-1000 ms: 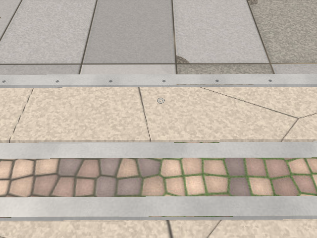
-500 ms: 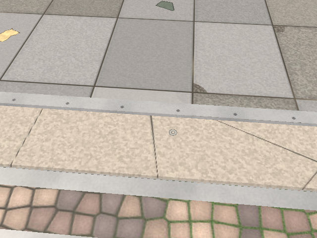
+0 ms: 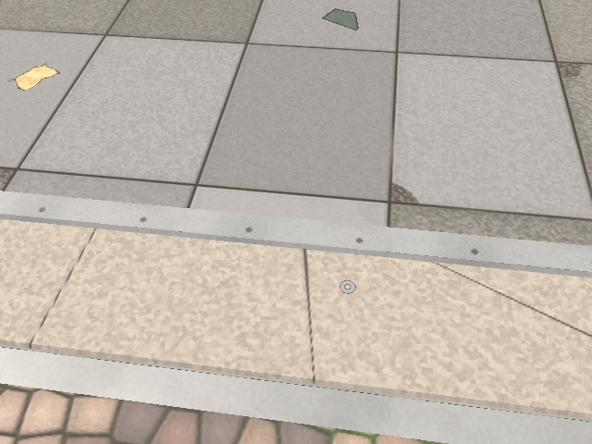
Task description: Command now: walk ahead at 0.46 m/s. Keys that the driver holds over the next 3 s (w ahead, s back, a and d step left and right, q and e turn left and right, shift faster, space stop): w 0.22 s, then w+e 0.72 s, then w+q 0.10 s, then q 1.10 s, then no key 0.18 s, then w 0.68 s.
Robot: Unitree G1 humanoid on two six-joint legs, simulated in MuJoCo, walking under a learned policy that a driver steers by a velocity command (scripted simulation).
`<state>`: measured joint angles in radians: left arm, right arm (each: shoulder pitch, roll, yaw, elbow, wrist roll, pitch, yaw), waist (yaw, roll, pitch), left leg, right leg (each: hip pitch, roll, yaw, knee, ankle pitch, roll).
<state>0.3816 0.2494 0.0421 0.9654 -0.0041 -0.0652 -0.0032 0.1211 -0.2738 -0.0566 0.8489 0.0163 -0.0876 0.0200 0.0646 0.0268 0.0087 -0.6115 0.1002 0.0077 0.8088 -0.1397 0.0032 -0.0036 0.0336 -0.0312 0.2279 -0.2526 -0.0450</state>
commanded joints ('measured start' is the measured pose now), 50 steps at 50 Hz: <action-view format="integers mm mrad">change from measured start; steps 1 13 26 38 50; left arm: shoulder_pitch -4 -35 -215 -55 -129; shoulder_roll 192 165 77 195 160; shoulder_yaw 39 31 43 98 63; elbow -42 -72 -129 -216 -254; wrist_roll -6 -56 -15 -26 -2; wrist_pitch -14 -40 9 19 -15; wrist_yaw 13 3 -2 -50 7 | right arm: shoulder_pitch -161 162 91 139 12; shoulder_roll -19 -135 -121 -203 -85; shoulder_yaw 11 -33 -26 -50 -14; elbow -98 -12 39 36 -80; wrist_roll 3 -2 -33 -1 -27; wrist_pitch -10 -10 -35 51 -14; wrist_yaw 11 11 -31 -57 -19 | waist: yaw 10 -157 -84 81 -65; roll -110 117 9 44 -64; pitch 81 -117 64 -130 -11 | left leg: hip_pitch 28 772 493 627 -11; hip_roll -42 241 116 135 26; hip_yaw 38 -563 63 234 -38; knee -194 -572 -741 -44 67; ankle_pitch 146 -379 122 863 37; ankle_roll -15 228 159 68 -65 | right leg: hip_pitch -90 -725 -681 -167 -185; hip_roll -221 -70 -154 35 -166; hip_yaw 114 154 124 -78 227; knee -120 1085 583 311 -43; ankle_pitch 270 -215 354 121 430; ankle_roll -150 -22 30 -135 -233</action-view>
